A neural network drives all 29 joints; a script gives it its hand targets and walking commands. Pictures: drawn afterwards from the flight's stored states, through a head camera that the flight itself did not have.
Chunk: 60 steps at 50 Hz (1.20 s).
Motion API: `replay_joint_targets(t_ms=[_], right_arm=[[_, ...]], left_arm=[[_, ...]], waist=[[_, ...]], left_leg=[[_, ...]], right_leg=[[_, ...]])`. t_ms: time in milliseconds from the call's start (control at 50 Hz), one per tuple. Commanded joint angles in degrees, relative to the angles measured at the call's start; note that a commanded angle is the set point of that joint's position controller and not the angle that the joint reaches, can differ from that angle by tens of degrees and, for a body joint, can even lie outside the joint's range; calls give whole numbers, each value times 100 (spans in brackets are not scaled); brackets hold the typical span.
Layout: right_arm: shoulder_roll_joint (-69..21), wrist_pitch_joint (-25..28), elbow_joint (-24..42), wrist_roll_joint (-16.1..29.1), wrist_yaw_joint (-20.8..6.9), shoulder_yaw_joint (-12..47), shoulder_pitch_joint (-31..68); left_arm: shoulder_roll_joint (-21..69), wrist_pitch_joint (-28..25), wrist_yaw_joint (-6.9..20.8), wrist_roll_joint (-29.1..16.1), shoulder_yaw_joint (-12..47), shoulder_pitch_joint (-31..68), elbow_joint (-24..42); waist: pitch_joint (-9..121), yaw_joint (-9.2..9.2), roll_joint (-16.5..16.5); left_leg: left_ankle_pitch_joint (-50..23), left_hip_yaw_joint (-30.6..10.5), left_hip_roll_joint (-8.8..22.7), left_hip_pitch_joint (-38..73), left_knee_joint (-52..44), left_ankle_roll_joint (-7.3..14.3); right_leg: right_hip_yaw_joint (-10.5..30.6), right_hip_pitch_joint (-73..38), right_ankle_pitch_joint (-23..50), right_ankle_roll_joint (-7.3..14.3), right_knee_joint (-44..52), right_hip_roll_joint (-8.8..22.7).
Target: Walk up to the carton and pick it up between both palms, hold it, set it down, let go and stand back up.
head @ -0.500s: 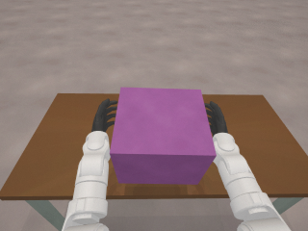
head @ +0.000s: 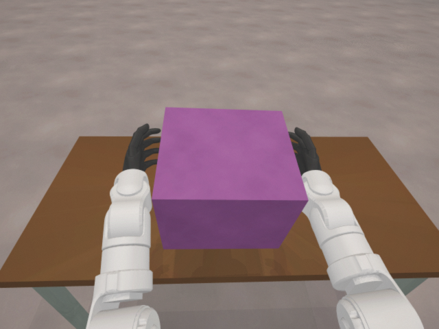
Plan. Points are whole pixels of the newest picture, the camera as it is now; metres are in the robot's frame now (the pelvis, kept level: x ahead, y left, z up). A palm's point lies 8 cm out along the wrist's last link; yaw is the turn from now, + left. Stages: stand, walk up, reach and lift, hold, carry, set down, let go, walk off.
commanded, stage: reach and lift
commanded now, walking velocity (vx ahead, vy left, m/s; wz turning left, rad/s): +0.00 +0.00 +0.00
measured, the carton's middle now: (223, 179) +0.36 +0.00 +0.11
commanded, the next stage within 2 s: hold in 0.94 s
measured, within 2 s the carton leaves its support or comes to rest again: neither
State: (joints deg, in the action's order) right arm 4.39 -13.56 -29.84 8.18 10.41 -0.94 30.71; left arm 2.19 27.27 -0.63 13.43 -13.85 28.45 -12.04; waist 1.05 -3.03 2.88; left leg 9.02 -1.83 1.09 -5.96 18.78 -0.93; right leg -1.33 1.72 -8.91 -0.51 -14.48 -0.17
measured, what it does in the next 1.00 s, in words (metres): stands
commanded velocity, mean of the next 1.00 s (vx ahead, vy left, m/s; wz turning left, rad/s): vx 0.00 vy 0.00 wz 0.00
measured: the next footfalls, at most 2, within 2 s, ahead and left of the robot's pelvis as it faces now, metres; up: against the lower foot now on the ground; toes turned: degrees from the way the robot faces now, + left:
none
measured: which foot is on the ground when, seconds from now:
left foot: down 0.00-1.00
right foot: down 0.00-1.00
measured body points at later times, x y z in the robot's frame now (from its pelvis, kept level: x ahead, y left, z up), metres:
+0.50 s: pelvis +0.00 +0.00 +0.00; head -0.04 +0.03 +0.45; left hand +0.37 +0.15 +0.16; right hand +0.36 -0.17 +0.15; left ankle +0.02 +0.13 -0.75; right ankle -0.01 -0.12 -0.75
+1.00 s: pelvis +0.00 +0.00 +0.00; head -0.05 +0.03 +0.45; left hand +0.37 +0.16 +0.18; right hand +0.37 -0.16 +0.16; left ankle +0.02 +0.13 -0.75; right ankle -0.01 -0.12 -0.75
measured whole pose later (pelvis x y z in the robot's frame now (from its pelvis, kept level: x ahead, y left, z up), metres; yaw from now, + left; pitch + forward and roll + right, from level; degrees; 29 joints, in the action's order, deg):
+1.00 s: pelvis +0.00 +0.00 +0.00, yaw +0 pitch -5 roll -1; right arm 4.6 -16.4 -30.6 9.8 10.9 -0.4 33.7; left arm 2.2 32.6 1.4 15.1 -16.2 31.3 -10.3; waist 1.5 -4.0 3.1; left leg 8.7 -2.2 1.2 -4.2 18.2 -1.1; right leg -1.7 -0.1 -8.8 -0.4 -14.0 -0.3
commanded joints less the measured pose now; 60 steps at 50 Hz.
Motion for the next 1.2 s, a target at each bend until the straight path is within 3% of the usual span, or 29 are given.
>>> replay_joint_targets(t_ms=[0, 260, 300, 420, 580, 680, 820, 960, 1040, 1180], right_arm=[[-3475, 414, 1889, 370, -581, 2206, 4002], [-3453, 256, 2119, 456, -585, 2233, 4219], [-3467, 305, 1936, 272, -635, 2007, 4053], [-3463, 417, 2060, 374, -611, 2177, 4155], [-3398, 392, 1626, 264, -724, 1887, 4431], [-3432, 414, 1789, 417, -679, 2015, 4636], [-3408, 299, 1429, 300, -653, 1826, 4537], [-3446, 257, 2088, 657, -507, 2252, 4665], [-3366, 110, 1977, 719, -517, 2224, 4523], [-3276, -109, 2244, 910, -475, 2319, 4483]], left_arm=[[3221, -10, 934, -508, 2856, 2824, 527], [3207, 128, 946, -590, 2931, 3018, 693], [3192, 99, 996, -512, 2644, 2888, 453], [3206, 59, 1017, -534, 2777, 2961, 580], [3182, 187, 925, -444, 2606, 3301, 289], [3222, 242, 925, -496, 2648, 3309, 379], [3049, 325, 1024, -368, 2297, 3338, 156], [3155, 360, 996, -556, 2712, 3279, 657], [3139, 477, 959, -537, 2755, 3344, 834], [3063, 736, 975, -556, 2819, 3212, 1198]], waist=[[1840, -98, -296], [1914, -91, -328], [1874, -140, -156], [2072, -167, -327], [1719, -62, -367], [2042, -62, -362], [1733, -74, -151], [2186, -155, -269], [1946, -150, -389], [1888, -132, -390]], left_leg=[[-1418, 213, -398, 986, -17, -168], [-1323, 189, -380, 1045, -20, -176], [-1127, 207, -356, 986, -149, -117], [-1612, 214, -379, 1170, -1, -194], [-791, 272, -330, 925, -258, -96], [-1201, 281, -350, 1135, -94, -100], [-804, 342, -376, 917, -251, 6], [-1805, 243, -410, 1241, 88, -142], [-1619, 230, -390, 1195, -1, -178], [-1775, 227, -383, 1253, 32, -217]], right_leg=[[-207, -415, 1496, -201, -8, -344], [-249, -309, 1430, -184, -4, -362], [-280, -219, 1265, -223, 53, -341], [-287, -473, 1789, -235, -17, -362], [-297, -56, 685, -142, 121, -312], [-296, -205, 1101, -179, 71, -336], [-280, -254, 868, -216, 125, -287], [-288, -542, 1791, -251, 2, -369], [-292, -353, 1342, -188, 53, -369], [-290, -375, 1323, -174, 67, -384]])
